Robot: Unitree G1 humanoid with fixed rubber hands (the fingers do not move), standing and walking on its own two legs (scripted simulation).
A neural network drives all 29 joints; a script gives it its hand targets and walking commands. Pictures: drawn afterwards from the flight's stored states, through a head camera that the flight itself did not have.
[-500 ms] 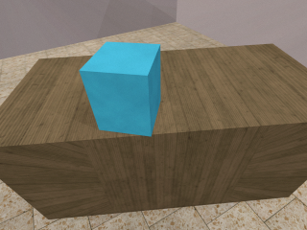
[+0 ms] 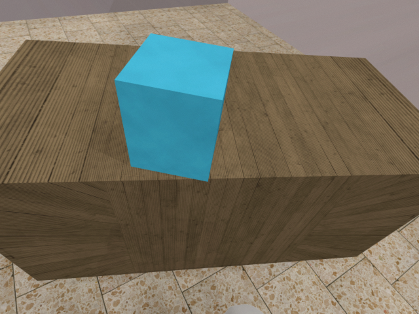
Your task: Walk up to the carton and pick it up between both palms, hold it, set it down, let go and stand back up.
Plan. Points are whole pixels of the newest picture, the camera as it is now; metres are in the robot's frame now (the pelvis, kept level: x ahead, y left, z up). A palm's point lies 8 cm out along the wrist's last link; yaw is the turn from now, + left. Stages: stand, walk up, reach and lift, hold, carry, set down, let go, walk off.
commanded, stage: walk up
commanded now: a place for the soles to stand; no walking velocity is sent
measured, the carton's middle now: (180, 109) +0.55 +0.06 +0.07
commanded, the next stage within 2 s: none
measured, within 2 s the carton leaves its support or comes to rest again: neither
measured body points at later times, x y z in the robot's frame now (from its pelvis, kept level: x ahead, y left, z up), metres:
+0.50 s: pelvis +0.03 -0.04 -0.01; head +0.06 -0.07 +0.44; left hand +0.11 +0.26 -0.12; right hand +0.10 -0.34 -0.15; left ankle +0.03 +0.09 -0.72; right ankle +0.10 -0.15 -0.72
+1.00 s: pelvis +0.07 -0.05 +0.01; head +0.08 -0.03 +0.46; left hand +0.17 +0.24 -0.12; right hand +0.15 -0.35 -0.11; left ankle +0.03 +0.09 -0.72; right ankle +0.10 -0.15 -0.72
